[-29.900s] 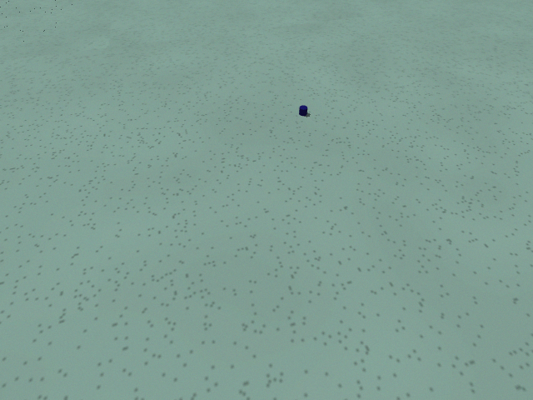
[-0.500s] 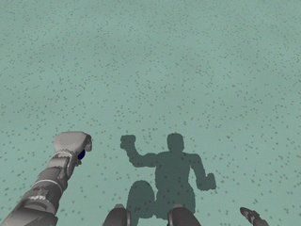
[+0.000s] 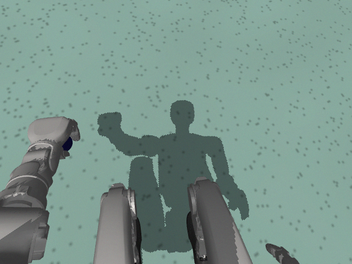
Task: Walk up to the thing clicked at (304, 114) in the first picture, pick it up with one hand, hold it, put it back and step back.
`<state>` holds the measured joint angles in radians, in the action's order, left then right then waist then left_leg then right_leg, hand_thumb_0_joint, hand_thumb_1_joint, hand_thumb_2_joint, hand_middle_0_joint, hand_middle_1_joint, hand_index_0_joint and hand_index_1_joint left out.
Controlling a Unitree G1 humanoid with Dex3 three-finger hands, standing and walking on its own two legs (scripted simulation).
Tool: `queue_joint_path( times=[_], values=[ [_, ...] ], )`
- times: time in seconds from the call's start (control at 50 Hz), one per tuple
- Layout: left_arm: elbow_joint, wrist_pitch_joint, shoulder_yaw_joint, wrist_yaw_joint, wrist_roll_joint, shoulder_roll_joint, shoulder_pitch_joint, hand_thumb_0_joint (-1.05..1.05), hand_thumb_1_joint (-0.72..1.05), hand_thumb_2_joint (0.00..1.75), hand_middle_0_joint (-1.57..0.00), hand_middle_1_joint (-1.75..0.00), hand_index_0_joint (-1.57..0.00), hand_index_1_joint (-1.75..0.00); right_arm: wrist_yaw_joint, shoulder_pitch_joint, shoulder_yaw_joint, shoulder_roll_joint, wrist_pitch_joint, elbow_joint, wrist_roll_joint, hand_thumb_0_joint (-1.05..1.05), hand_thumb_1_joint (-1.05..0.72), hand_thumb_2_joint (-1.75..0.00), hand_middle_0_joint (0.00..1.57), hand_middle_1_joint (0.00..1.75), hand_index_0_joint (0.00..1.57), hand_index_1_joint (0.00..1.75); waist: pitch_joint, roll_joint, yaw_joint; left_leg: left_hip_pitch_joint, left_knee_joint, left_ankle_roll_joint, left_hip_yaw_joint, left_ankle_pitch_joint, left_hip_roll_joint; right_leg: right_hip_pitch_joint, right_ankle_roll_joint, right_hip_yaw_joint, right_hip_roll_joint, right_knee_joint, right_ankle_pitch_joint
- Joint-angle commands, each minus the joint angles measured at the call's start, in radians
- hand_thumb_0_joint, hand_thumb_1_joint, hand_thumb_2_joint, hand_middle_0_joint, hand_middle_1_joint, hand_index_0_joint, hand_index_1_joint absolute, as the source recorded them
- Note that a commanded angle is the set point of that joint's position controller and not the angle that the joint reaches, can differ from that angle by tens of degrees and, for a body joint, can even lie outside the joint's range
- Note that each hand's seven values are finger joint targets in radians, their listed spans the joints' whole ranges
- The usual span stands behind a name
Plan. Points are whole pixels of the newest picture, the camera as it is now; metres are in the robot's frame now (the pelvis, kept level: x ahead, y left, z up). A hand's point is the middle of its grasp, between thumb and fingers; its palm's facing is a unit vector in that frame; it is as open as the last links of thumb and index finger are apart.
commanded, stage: crouch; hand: left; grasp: from above
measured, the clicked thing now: (58, 141) +0.43 +0.28 -0.17
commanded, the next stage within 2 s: lower in 1.00 s
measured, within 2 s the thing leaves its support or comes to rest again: neither
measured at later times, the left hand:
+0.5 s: hand (71, 147) +0.44 +0.28 -0.26, palm faces -0.46 -0.06 -0.89, open 6.1 cm
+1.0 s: hand (75, 148) +0.45 +0.28 -0.32, palm faces -0.45 -0.05 -0.89, open 6.8 cm
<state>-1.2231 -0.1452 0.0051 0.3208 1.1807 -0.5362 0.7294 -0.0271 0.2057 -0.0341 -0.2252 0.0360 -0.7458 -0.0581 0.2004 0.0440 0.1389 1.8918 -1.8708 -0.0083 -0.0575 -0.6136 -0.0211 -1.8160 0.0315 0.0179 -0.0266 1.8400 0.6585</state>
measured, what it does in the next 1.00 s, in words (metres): lowers itself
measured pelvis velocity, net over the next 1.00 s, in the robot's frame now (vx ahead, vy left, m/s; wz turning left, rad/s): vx -0.01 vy -0.01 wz -0.08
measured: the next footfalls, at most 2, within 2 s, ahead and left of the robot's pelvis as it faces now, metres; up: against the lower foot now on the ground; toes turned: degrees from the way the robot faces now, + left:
none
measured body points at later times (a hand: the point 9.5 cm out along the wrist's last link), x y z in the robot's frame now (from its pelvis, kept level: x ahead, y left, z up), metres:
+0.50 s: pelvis +0.00 -0.01 -0.09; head +0.23 +0.04 +0.29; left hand +0.46 +0.28 -0.21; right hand +0.07 -0.28 -0.21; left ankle +0.08 +0.12 -0.46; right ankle +0.07 -0.13 -0.46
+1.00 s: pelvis -0.01 -0.01 -0.15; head +0.22 +0.05 +0.23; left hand +0.47 +0.28 -0.26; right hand +0.03 -0.28 -0.27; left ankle +0.08 +0.12 -0.46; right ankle +0.07 -0.13 -0.46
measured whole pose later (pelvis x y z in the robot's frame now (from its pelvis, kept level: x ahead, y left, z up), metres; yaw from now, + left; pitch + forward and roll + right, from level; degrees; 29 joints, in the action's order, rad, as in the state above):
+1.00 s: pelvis -0.01 -0.01 -0.15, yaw -5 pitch +33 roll -8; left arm -1.47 -0.23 0.12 0.40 1.27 -0.76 0.93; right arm -0.12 0.13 0.06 -0.25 0.05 -0.78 -0.14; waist 0.07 -0.02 0.21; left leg 2.31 -2.38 0.01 -0.14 -0.66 -0.03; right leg -2.22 0.03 0.08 -0.07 2.32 0.70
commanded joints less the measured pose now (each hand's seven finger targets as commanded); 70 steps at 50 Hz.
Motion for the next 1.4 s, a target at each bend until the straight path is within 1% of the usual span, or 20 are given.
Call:
queue_joint_path(
  times=[0.0,0.04,0.1,0.12,0.2,0.24,0.3,0.32,0.34,0.36,0.4,0.44,0.56,0.62,0.72,0.78,1.1,1.16,1.28,1.38],
  values=[
    [0.161,-0.036,0.100,0.076,0.032,-0.331,0.352,0.00,0.68,0.48,-0.96,-0.64,-1.03,-0.57,0.000,0.131,-0.071,-0.242,0.031,0.036,-0.011,0.00,-0.90,-0.90,0.20,0.30,0.20,0.30,0.614,0.161,-0.001,-0.501,0.175,0.000,-0.024,0.073,0.018,0.125,-0.077,0.069,-0.009,-0.148,-0.110],
    [0.168,-0.042,0.089,0.093,0.034,-0.295,0.374,0.00,0.65,0.47,-0.94,-0.63,-1.01,-0.56,-0.015,0.134,-0.066,-0.235,0.036,0.028,-0.022,0.00,-0.90,-0.90,0.20,0.30,0.20,0.30,0.648,0.214,0.005,-0.542,0.146,0.008,-0.033,0.146,0.012,0.085,-0.079,0.077,-0.005,-0.095,-0.157],
    [0.175,-0.042,0.099,0.118,0.052,-0.322,0.415,0.00,0.61,0.44,-0.93,-0.58,-0.99,-0.52,-0.027,0.146,-0.066,-0.231,0.037,0.019,-0.032,0.00,-0.90,-0.90,0.20,0.30,0.20,0.30,0.706,0.214,0.006,-0.521,0.066,-0.008,0.003,0.220,0.013,0.103,-0.074,0.076,-0.018,-0.082,-0.229],
    [0.114,-0.035,0.114,0.124,0.053,-0.324,0.358,0.00,0.62,0.44,-0.93,-0.59,-1.00,-0.53,-0.033,0.151,-0.062,-0.231,0.037,0.014,-0.037,0.00,-0.91,-0.90,0.20,0.30,0.20,0.30,0.662,0.197,0.006,-0.499,0.047,-0.010,0.006,0.236,0.012,0.097,-0.070,0.075,-0.016,-0.071,-0.241],
    [0.116,-0.030,0.111,0.121,0.046,-0.319,0.387,0.00,0.69,0.50,-0.99,-0.62,-1.05,-0.56,-0.052,0.144,-0.069,-0.237,0.040,0.007,-0.051,0.00,-0.91,-0.90,0.20,0.30,0.20,0.30,0.666,0.238,0.007,-0.492,0.010,-0.005,-0.002,0.257,0.005,0.057,-0.072,0.087,-0.018,-0.018,-0.250],
    [0.110,-0.027,0.113,0.116,0.044,-0.335,0.389,0.00,0.69,0.48,-0.99,-0.59,-1.05,-0.54,-0.057,0.138,-0.071,-0.236,0.035,0.011,-0.049,0.00,-0.91,-0.90,0.20,0.30,0.20,0.30,0.666,0.235,0.003,-0.462,-0.010,-0.007,-0.002,0.241,0.004,0.049,-0.073,0.091,-0.023,0.000,-0.242],
    [0.041,-0.029,0.097,0.107,0.029,-0.300,0.363,0.00,0.71,0.48,-1.00,-0.61,-1.06,-0.55,-0.068,0.137,-0.062,-0.234,0.033,0.010,-0.056,0.00,-0.91,-0.90,0.20,0.30,0.20,0.30,0.599,0.169,0.031,-0.365,-0.053,-0.016,0.003,0.223,0.004,0.053,-0.066,0.093,-0.028,0.020,-0.248],
    [0.063,-0.032,0.108,0.105,0.024,-0.323,0.385,0.00,0.70,0.49,-1.00,-0.60,-1.06,-0.54,-0.068,0.134,-0.064,-0.237,0.032,0.010,-0.055,0.00,-0.91,-0.90,0.20,0.30,0.20,0.30,0.614,0.156,0.024,-0.356,-0.071,-0.021,0.009,0.223,0.003,0.059,-0.063,0.090,-0.031,0.021,-0.256],
    [0.031,-0.032,0.114,0.099,0.031,-0.337,0.369,0.00,0.71,0.49,-1.00,-0.62,-1.06,-0.56,-0.072,0.141,-0.061,-0.239,0.032,0.011,-0.057,0.00,-0.91,-0.90,0.20,0.30,0.20,0.30,0.601,0.145,0.037,-0.338,-0.081,-0.021,0.007,0.226,0.004,0.059,-0.061,0.090,-0.030,0.030,-0.261],
    [0.064,-0.038,0.123,0.098,0.031,-0.366,0.397,0.00,0.69,0.45,-0.99,-0.60,-1.05,-0.53,-0.071,0.134,-0.061,-0.241,0.028,0.010,-0.056,0.00,-0.91,-0.90,0.20,0.30,0.20,0.30,0.620,0.156,0.015,-0.319,-0.095,-0.023,0.018,0.215,0.004,0.067,-0.060,0.084,-0.035,0.033,-0.256],
    [0.069,-0.049,0.130,0.096,0.035,-0.389,0.430,0.00,0.69,0.46,-0.99,-0.59,-1.05,-0.53,-0.075,0.133,-0.057,-0.240,0.024,0.007,-0.056,0.00,-0.91,-0.90,0.20,0.30,0.20,0.30,0.626,0.152,0.020,-0.280,-0.120,-0.025,0.023,0.199,0.003,0.074,-0.060,0.083,-0.040,0.049,-0.250],
    [-0.001,-0.053,0.133,0.097,0.045,-0.381,0.379,0.00,0.69,0.45,-0.98,-0.61,-1.05,-0.55,-0.078,0.128,-0.046,-0.238,0.021,0.003,-0.063,0.00,-0.91,-0.90,0.20,0.30,0.20,0.30,0.587,0.145,0.017,-0.253,-0.138,-0.023,0.023,0.185,0.004,0.050,-0.061,0.086,-0.042,0.070,-0.235],
    [-0.020,-0.084,0.148,0.110,0.072,-0.437,0.458,0.00,0.61,0.40,-0.93,-0.56,-0.99,-0.50,-0.083,0.120,-0.034,-0.252,0.014,-0.007,-0.069,0.00,-0.91,-0.90,0.20,0.30,0.20,0.30,0.586,0.199,0.028,-0.215,-0.168,-0.015,0.015,0.128,0.002,-0.019,-0.071,0.108,-0.050,0.133,-0.183],
    [-0.069,-0.084,0.139,0.120,0.070,-0.424,0.457,0.00,0.61,0.40,-0.92,-0.56,-0.99,-0.50,-0.084,0.105,-0.022,-0.256,0.019,-0.001,-0.075,0.00,-0.90,-0.90,0.20,0.30,0.20,0.30,0.529,0.187,0.040,-0.160,-0.188,-0.019,0.020,0.079,0.006,-0.053,-0.069,0.110,-0.048,0.142,-0.143],
    [-0.066,-0.084,0.145,0.125,0.073,-0.468,0.494,0.00,0.59,0.41,-0.90,-0.57,-0.96,-0.51,-0.083,0.096,-0.016,-0.264,0.019,-0.012,-0.077,0.00,-0.90,-0.90,0.20,0.30,0.20,0.30,0.557,0.223,0.033,-0.170,-0.205,-0.012,0.010,0.059,0.004,-0.090,-0.074,0.125,-0.051,0.186,-0.119],
    [-0.092,-0.083,0.136,0.124,0.072,-0.474,0.513,0.00,0.55,0.41,-0.88,-0.55,-0.94,-0.49,-0.080,0.098,-0.006,-0.272,0.021,-0.011,-0.080,0.00,-0.90,-0.90,0.20,0.30,0.20,0.30,0.518,0.205,0.055,-0.135,-0.220,-0.015,0.002,0.022,0.004,-0.121,-0.072,0.133,-0.049,0.195,-0.090],
    [-0.080,-0.094,0.155,0.103,0.062,-0.536,0.479,0.00,0.57,0.42,-0.94,-0.54,-0.98,-0.49,-0.088,0.106,0.029,-0.282,0.017,-0.012,-0.086,0.00,-0.91,-0.90,0.20,0.30,0.20,0.30,0.523,0.211,0.051,-0.077,-0.310,-0.020,0.010,0.113,0.000,-0.065,-0.058,0.140,-0.057,0.243,-0.193],
    [-0.129,-0.101,0.139,0.104,0.056,-0.509,0.471,0.00,0.59,0.43,-0.94,-0.57,-0.99,-0.51,-0.091,0.102,0.040,-0.285,0.015,-0.008,-0.091,0.00,-0.91,-0.90,0.20,0.30,0.20,0.30,0.486,0.175,0.079,-0.054,-0.325,-0.021,-0.003,0.115,-0.002,-0.081,-0.057,0.152,-0.061,0.257,-0.197],
    [-0.124,-0.136,0.166,0.121,0.077,-0.563,0.473,0.00,0.63,0.44,-0.97,-0.56,-1.02,-0.51,-0.094,0.087,0.055,-0.295,0.014,-0.007,-0.103,0.00,-0.91,-0.90,0.20,0.30,0.20,0.30,0.477,0.226,0.068,-0.070,-0.345,-0.013,-0.012,0.115,-0.003,-0.106,-0.061,0.161,-0.066,0.285,-0.191],
    [-0.136,-0.162,0.183,0.161,0.101,-0.575,0.484,0.00,0.66,0.43,-0.98,-0.57,-1.03,-0.52,-0.100,0.081,0.064,-0.310,0.018,-0.008,-0.118,0.00,-0.91,-0.90,0.20,0.30,0.20,0.30,0.474,0.267,0.087,-0.101,-0.359,-0.005,-0.025,0.135,-0.005,-0.139,-0.063,0.183,-0.066,0.321,-0.204]
  ],
)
